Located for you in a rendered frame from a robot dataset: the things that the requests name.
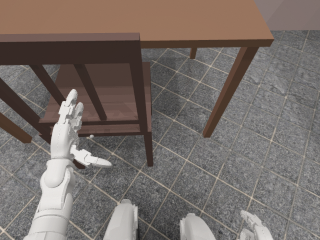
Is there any robot left thigh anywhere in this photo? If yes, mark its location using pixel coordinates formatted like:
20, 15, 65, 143
103, 203, 138, 240

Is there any robot right hand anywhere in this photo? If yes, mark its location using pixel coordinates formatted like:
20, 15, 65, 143
237, 210, 274, 240

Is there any table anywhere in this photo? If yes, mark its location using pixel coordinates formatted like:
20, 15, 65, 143
0, 0, 274, 144

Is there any robot right shin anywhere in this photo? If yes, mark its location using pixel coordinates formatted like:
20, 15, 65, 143
186, 213, 196, 217

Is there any robot left hand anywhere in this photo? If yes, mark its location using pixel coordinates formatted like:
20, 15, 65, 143
50, 89, 112, 168

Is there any robot left forearm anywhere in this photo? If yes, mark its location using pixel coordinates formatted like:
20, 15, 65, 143
23, 158, 76, 240

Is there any chair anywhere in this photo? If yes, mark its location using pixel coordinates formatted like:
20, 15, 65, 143
0, 32, 153, 169

